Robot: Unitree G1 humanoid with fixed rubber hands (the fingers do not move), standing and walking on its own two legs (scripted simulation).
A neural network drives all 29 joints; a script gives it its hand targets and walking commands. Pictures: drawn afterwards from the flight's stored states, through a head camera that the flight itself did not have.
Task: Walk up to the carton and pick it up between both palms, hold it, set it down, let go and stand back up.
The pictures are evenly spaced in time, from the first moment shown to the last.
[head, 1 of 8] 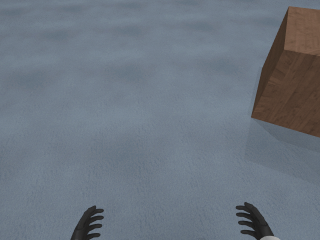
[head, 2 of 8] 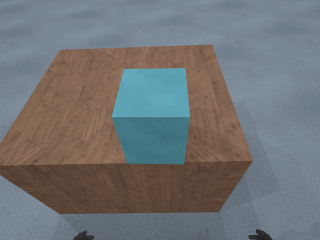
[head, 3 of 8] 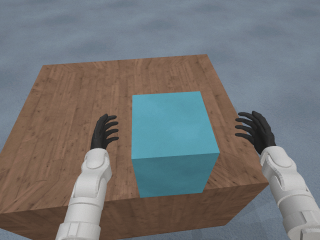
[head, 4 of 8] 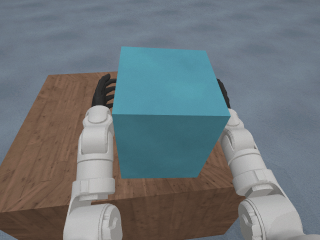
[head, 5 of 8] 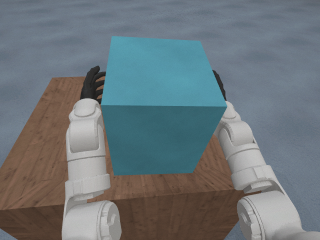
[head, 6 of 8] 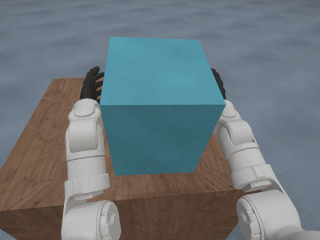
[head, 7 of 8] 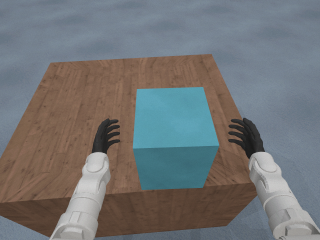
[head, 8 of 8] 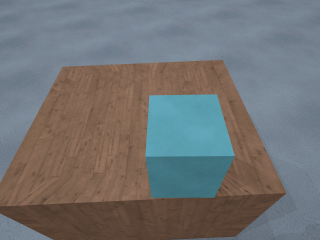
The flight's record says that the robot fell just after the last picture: no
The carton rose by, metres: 0.22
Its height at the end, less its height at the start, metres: +0.00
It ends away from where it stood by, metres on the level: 0.01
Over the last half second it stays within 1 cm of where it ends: yes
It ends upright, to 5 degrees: yes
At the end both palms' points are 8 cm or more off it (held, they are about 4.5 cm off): yes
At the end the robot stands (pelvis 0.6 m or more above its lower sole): yes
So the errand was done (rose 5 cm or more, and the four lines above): yes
